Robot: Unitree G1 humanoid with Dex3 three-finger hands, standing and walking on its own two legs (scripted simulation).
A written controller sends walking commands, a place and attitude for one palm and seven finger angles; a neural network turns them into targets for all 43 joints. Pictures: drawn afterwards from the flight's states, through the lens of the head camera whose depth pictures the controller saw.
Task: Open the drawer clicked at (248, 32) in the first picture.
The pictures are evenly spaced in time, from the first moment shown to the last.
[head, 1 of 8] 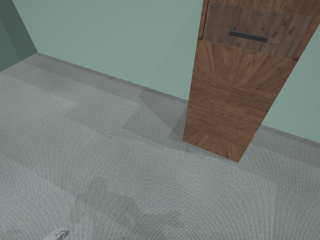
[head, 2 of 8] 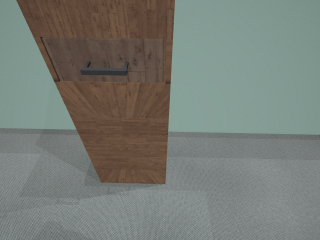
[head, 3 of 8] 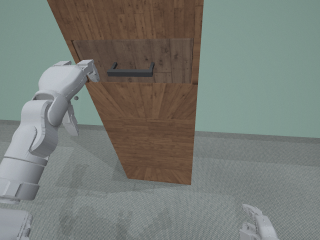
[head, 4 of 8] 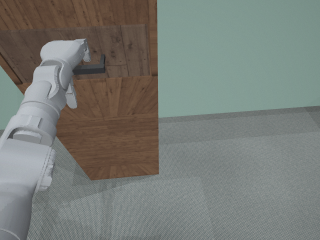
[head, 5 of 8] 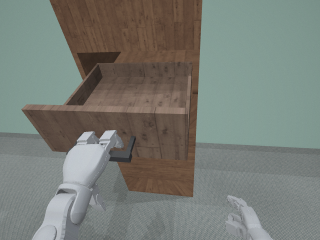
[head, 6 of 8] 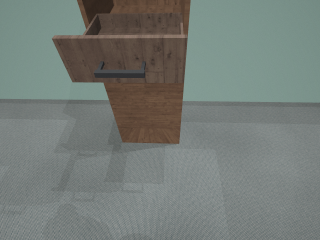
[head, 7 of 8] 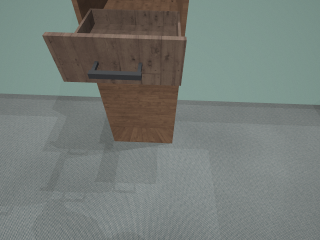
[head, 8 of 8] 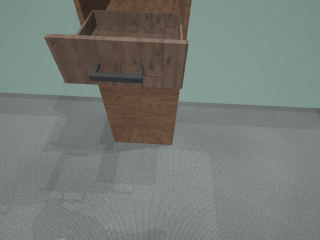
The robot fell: no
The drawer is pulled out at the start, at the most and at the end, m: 0.00 0.30 0.30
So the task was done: yes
